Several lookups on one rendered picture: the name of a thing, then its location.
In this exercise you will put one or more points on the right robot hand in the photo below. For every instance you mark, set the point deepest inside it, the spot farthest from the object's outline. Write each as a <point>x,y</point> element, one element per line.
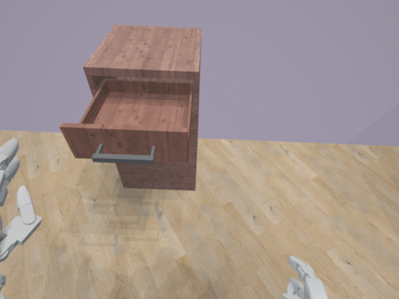
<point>312,288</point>

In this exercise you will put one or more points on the cabinet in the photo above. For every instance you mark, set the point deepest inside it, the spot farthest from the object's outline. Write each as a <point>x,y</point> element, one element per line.
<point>152,53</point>

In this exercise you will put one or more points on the left robot hand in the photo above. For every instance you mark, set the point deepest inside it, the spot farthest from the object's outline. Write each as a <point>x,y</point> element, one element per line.
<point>21,228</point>

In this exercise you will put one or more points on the drawer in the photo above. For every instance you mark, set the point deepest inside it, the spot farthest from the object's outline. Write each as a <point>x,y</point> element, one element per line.
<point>131,116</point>

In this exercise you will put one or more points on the handle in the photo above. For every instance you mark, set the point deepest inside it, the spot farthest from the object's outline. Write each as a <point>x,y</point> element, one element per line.
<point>123,158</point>

